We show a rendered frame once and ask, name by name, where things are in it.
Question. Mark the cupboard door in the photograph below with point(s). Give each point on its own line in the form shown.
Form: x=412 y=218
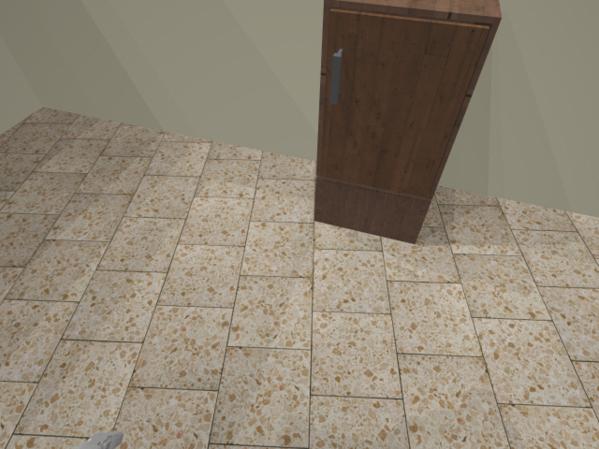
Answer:
x=402 y=84

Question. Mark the handle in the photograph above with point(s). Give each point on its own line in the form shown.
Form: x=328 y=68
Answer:
x=335 y=77

